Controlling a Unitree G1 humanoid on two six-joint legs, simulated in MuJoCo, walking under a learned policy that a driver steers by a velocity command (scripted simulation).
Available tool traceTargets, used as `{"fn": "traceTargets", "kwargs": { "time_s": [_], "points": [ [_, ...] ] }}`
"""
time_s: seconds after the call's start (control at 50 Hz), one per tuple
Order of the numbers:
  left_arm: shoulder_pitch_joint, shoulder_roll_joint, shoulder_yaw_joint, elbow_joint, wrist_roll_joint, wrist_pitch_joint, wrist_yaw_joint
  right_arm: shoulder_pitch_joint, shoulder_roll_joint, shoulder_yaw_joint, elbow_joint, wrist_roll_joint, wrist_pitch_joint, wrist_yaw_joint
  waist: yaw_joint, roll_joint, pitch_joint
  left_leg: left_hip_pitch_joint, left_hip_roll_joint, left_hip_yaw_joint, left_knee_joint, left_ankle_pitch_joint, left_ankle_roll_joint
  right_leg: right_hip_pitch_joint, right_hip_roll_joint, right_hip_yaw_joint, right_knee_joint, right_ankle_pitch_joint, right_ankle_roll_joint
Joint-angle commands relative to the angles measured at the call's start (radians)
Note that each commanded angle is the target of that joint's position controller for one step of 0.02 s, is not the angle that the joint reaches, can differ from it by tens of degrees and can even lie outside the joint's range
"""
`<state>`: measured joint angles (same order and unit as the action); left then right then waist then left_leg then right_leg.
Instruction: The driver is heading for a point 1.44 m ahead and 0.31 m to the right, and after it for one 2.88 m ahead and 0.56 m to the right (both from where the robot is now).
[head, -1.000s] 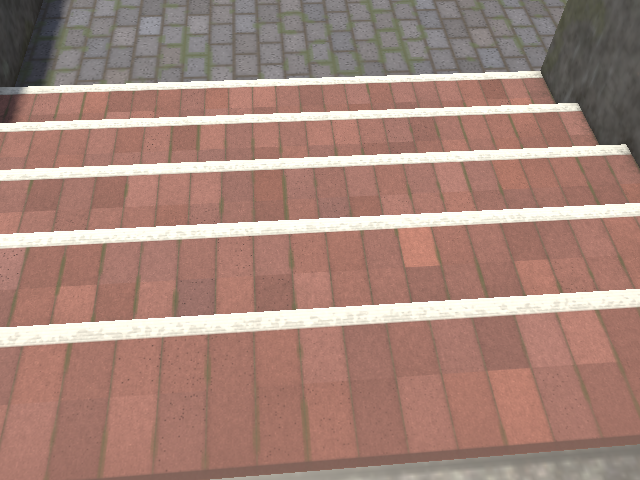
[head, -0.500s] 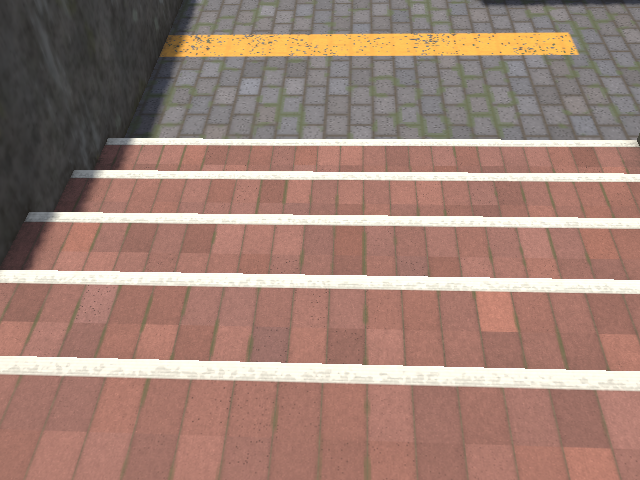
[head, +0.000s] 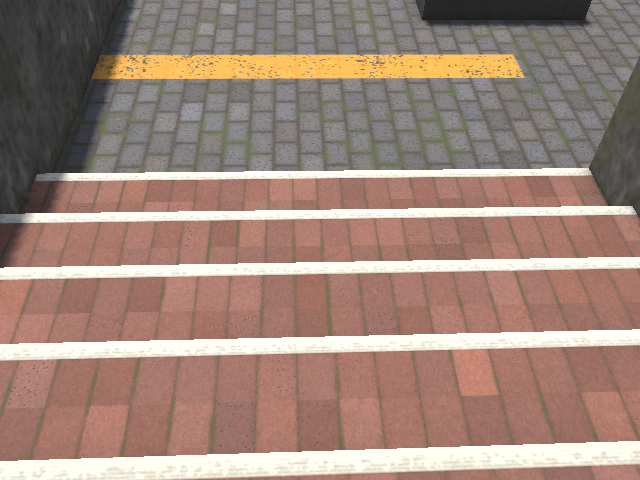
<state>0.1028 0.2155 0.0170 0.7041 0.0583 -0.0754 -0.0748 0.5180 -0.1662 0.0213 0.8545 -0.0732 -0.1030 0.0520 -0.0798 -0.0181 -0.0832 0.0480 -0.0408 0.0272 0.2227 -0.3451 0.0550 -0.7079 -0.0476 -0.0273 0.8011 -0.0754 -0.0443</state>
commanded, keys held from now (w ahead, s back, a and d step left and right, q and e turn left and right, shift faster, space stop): w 0.32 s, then no key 0.68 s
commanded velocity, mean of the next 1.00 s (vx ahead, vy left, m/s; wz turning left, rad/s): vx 0.26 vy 0.00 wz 0.00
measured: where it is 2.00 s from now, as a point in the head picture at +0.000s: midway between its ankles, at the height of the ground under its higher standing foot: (311, 441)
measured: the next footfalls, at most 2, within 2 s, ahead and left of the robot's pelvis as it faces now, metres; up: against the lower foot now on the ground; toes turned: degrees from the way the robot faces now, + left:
right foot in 0.12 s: +0.28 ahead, -0.11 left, +0.00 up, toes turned -1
left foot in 0.54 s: +0.50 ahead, +0.12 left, +0.00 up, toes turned +1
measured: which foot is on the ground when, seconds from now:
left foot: down 0.00-0.16, up 0.18-0.52, down 0.54-1.00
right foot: up 0.00-0.10, down 0.12-0.54, up 0.56-0.76, down 0.78-1.00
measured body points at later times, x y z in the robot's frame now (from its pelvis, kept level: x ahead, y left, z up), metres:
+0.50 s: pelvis +0.30 +0.00 +0.00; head +0.32 +0.00 +0.45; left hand +0.30 +0.23 -0.14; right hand +0.50 -0.22 -0.10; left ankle +0.46 +0.13 -0.70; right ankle +0.24 -0.11 -0.74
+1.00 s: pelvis +0.39 +0.01 +0.00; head +0.41 +0.00 +0.44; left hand +0.48 +0.25 -0.14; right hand +0.54 -0.24 -0.12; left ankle +0.46 +0.12 -0.74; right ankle +0.33 -0.13 -0.74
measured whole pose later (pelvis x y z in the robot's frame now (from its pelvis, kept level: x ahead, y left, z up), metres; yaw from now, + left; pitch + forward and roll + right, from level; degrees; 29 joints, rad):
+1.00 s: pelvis +0.39 +0.01 +0.00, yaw -1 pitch +1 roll +1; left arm 0.26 0.23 0.02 0.87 0.00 -0.07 -0.09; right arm 0.12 -0.24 -0.02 0.84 0.01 -0.07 0.08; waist 0.00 0.00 0.00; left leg -0.38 0.00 0.03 0.52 -0.16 0.01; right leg -0.20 -0.06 -0.03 0.56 -0.38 0.03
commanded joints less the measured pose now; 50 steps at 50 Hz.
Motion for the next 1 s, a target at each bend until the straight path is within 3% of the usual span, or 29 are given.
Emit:
{"fn": "traceTargets", "kwargs": {
  "time_s": [0.02, 0.1, 0.12, 0.14, 0.16, 0.18, 0.2, 0.22, 0.24, 0.26, 0.28, 0.32, 0.38, 0.44, 0.5, 0.52, 0.54, 0.56, 0.58, 0.6, 0.62, 0.68, 0.72, 0.76, 0.8, 0.84, 0.88, 0.94, 1.0],
  "points": [
    [-0.162, 0.068, 0.004, -0.108, -0.005, 0.004, -0.013, -0.012, -0.211, -0.054, -0.023, -0.002, -0.009, 0.022, 0.037, 0.099, 0.14, -0.098, 0.268, -0.115, -0.07, 0.625, 0.19, 0.033, 0.028, -0.012, -0.148, 0.086, -0.017],
    [-0.163, 0.122, 0.021, -0.121, -0.017, 0.011, 0.013, -0.013, -0.242, -0.066, 0.011, -0.019, -0.007, 0.023, 0.092, 0.111, 0.091, -0.055, 0.251, -0.036, 0.038, 0.983, 0.126, 0.255, 0.11, -0.074, -0.217, 0.124, -0.076],
    [-0.083, 0.151, 0.033, -0.097, -0.024, 0.009, 0.023, -0.013, -0.255, -0.071, 0.009, -0.024, -0.008, 0.026, 0.133, 0.1, 0.047, -0.11, 0.213, 0.007, 0.148, 1.112, 0.082, 0.434, 0.139, -0.093, -0.212, 0.136, -0.092],
    [0.113, 0.192, 0.05, -0.039, -0.031, 0.004, 0.035, -0.028, -0.25, -0.071, -0.002, -0.034, -0.01, 0.028, 0.195, 0.058, -0.049, -0.257, 0.169, 0.023, 0.372, 1.06, 0.021, 0.721, 0.106, -0.032, -0.147, 0.182, -0.14],
    [0.381, 0.214, 0.051, 0.033, -0.04, 0.0, 0.04, 0.187, -0.107, -0.02, -0.007, -0.065, -0.02, 0.025, 0.185, -0.119, -0.362, -0.599, 0.059, -0.013, 0.736, 0.596, -0.069, 1.311, -0.151, 0.319, -0.124, 0.201, -0.371],
    [0.631, 0.182, 0.045, 0.111, -0.017, 0.008, 0.048, 0.057, -0.127, -0.023, -0.002, -0.026, -0.016, 0.057, 0.309, -0.13, -0.414, -0.776, -0.112, -0.064, 1.116, -0.204, -0.088, 1.377, -0.298, 0.702, -0.361, 0.014, -0.442],
    [0.615, 0.196, 0.055, 0.156, 0.009, -0.022, 0.053, -0.143, -0.142, -0.045, -0.067, 0.029, -0.019, 0.058, 0.307, -0.084, -0.112, -0.953, -0.037, -0.17, 1.266, -0.132, -0.02, 1.137, -0.273, 0.675, -0.458, -0.233, -0.312],
    [0.423, 0.188, 0.054, 0.133, -0.01, -0.039, 0.05, -0.233, -0.167, -0.051, -0.08, 0.027, -0.028, 0.032, 0.24, -0.056, 0.09, -0.963, 0.062, -0.172, 1.233, -0.038, 0.006, 0.806, -0.254, 0.565, -0.511, -0.319, -0.263],
    [0.299, 0.086, 0.017, 0.114, -0.021, -0.039, 0.05, -0.199, -0.169, -0.046, -0.075, -0.014, -0.024, 0.007, 0.161, -0.024, 0.022, -0.813, 0.108, -0.18, 1.135, 0.011, 0.036, 0.627, -0.234, 0.482, -0.561, -0.226, -0.273],
    [0.22, 0.016, -0.006, 0.114, -0.028, -0.042, 0.052, -0.202, -0.131, -0.03, -0.078, -0.036, -0.013, -0.005, 0.104, -0.006, 0.025, -0.722, 0.144, -0.166, 1.079, 0.036, 0.042, 0.504, -0.224, 0.404, -0.601, -0.109, -0.27],
    [0.159, -0.009, -0.016, 0.102, -0.031, -0.04, 0.054, -0.197, -0.092, -0.014, -0.083, -0.045, 0.006, -0.01, 0.056, -0.005, 0.011, -0.641, 0.165, -0.151, 1.033, -0.013, 0.033, 0.402, -0.212, 0.364, -0.635, -0.061, -0.264],
    [0.102, 0.035, 0.0, 0.085, -0.031, -0.06, 0.059, -0.204, -0.094, -0.014, -0.09, -0.023, 0.03, -0.009, 0.031, -0.007, 0.029, -0.632, 0.166, -0.107, 0.905, -0.083, -0.006, 0.327, -0.162, 0.269, -0.684, -0.12, -0.252],
    [0.1, 0.12, 0.027, 0.071, 0.001, -0.077, 0.043, -0.251, -0.103, -0.01, -0.095, 0.003, 0.018, 0.005, 0.04, 0.027, 0.013, -0.544, 0.154, -0.035, 0.658, 0.182, -0.054, 0.265, -0.1, 0.094, -0.614, 0.362, -0.223],
    [0.191, 0.163, 0.042, 0.104, -0.01, -0.072, 0.02, -0.31, -0.124, -0.013, -0.091, 0.02, 0.021, 0.023, 0.066, -0.004, 0.021, -0.487, 0.121, -0.034, 0.485, 0.416, -0.07, 0.305, -0.094, 0.064, -0.533, 0.512, -0.184],
    [0.164, 0.152, 0.035, 0.105, -0.022, -0.05, -0.002, -0.309, -0.175, -0.041, -0.064, 0.02, 0.004, 0.023, 0.035, -0.013, 0.007, -0.372, 0.082, -0.019, 0.374, 0.488, -0.049, 0.33, -0.076, 0.051, -0.386, 0.471, -0.115],
    [0.175, 0.137, 0.028, 0.105, -0.035, -0.049, -0.005, -0.314, -0.202, -0.053, -0.064, 0.024, -0.013, 0.014, 0.035, -0.001, -0.006, -0.315, 0.074, -0.009, 0.343, 0.55, -0.017, 0.342, -0.055, 0.056, -0.33, 0.453, -0.088],
    [0.204, 0.127, 0.026, 0.101, -0.044, -0.049, -0.01, -0.281, -0.262, -0.07, -0.06, 0.038, -0.029, 0.001, 0.035, 0.049, -0.046, -0.205, 0.089, -0.024, 0.314, 0.838, 0.05, 0.34, -0.007, 0.033, -0.245, 0.43, -0.038],
    [0.386, 0.026, 0.0, 0.121, -0.051, -0.053, -0.007, -0.309, -0.296, -0.061, -0.098, 0.081, -0.036, 0.001, 0.125, 0.174, -0.242, 0.035, 0.295, -0.248, 0.284, 1.163, 0.249, 0.305, 0.038, 0.02, -0.128, 0.139, 0.066],
    [0.458, 0.01, -0.013, 0.143, -0.048, -0.05, 0.0, -0.31, -0.216, -0.036, -0.116, 0.101, -0.021, 0.014, 0.111, 0.219, -0.372, 0.163, 0.423, -0.403, 0.293, 1.113, 0.349, 0.256, 0.053, 0.019, 0.033, -0.282, 0.125],
    [0.347, 0.081, 0.014, 0.126, -0.042, -0.03, 0.011, -0.215, -0.209, -0.043, -0.067, 0.082, -0.006, 0.014, 0.052, 0.211, -0.284, 0.075, 0.41, -0.448, 0.236, 0.912, 0.312, 0.187, 0.064, 0.021, 0.165, -0.592, 0.159],
    [0.268, 0.1, 0.022, 0.107, -0.027, -0.013, 0.022, -0.213, -0.242, -0.058, -0.06, 0.077, -0.006, 0.007, 0.04, 0.185, -0.197, -0.028, 0.384, -0.424, 0.202, 0.73, 0.252, 0.139, 0.029, 0.049, 0.284, -0.696, 0.174],
    [0.313, 0.035, -0.005, 0.154, -0.015, 0.0, 0.034, -0.443, -0.132, -0.024, -0.109, 0.098, -0.012, 0.008, 0.15, 0.079, -0.07, -0.395, 0.306, -0.3, 0.137, 0.494, 0.159, 0.311, -0.059, 0.088, 0.22, -0.613, 0.231],
    [0.381, 0.003, -0.016, 0.192, -0.036, 0.004, 0.001, -0.575, -0.159, -0.026, -0.111, 0.1, -0.007, 0.03, 0.239, 0.01, -0.041, -0.547, 0.191, -0.162, 0.175, 0.364, 0.078, 0.521, -0.05, -0.003, -0.096, -0.314, 0.231],
    [0.361, 0.066, 0.0, 0.196, -0.05, 0.0, -0.023, -0.502, -0.198, -0.045, -0.07, 0.094, 0.016, 0.066, 0.186, 0.082, 0.005, -0.536, 0.149, -0.161, 0.21, 0.137, 0.02, 0.526, 0.003, -0.039, -0.189, -0.13, 0.174],
    [0.239, 0.161, 0.02, 0.12, -0.051, -0.015, -0.025, -0.398, -0.209, -0.06, -0.052, 0.089, 0.027, 0.061, 0.085, 0.042, 0.047, -0.421, 0.148, -0.165, 0.184, -0.114, 0.002, 0.361, -0.009, -0.015, -0.309, -0.255, 0.05],
    [0.105, 0.156, 0.027, 0.098, -0.057, -0.011, -0.024, -0.419, -0.206, -0.066, -0.075, 0.066, 0.011, 0.025, 0.041, -0.014, 0.064, -0.276, 0.09, -0.059, 0.243, 0.007, -0.017, 0.216, -0.048, 0.061, -0.408, -0.422, -0.033],
    [0.043, 0.109, 0.018, 0.071, -0.066, -0.01, -0.019, -0.443, -0.179, -0.061, -0.079, 0.08, 0.005, 0.017, 0.046, 0.007, 0.029, -0.242, 0.088, -0.059, 0.241, 0.155, -0.007, 0.286, -0.042, 0.046, -0.393, -0.3, 0.004],
    [0.141, 0.137, 0.031, 0.107, -0.064, -0.01, -0.018, -0.428, -0.174, -0.065, -0.074, 0.089, 0.015, 0.025, 0.073, 0.007, -0.007, -0.199, 0.072, -0.037, 0.263, 0.418, -0.003, 0.374, -0.031, 0.016, -0.357, -0.087, 0.028],
    [0.183, 0.135, 0.04, 0.128, -0.06, -0.003, -0.017, -0.41, -0.176, -0.071, -0.063, 0.084, 0.026, 0.029, 0.079, 0.001, 0.001, -0.184, 0.068, -0.025, 0.268, 0.453, -0.011, 0.397, -0.027, 0.003, -0.357, -0.03, 0.033]
  ]
}}
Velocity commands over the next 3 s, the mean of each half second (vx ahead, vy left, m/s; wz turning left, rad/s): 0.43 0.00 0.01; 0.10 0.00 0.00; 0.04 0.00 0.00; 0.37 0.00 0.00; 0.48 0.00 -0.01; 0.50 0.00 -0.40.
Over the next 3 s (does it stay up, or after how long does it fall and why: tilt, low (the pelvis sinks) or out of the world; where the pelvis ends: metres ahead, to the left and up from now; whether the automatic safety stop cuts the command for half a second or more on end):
stays up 1.19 -0.02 -0.25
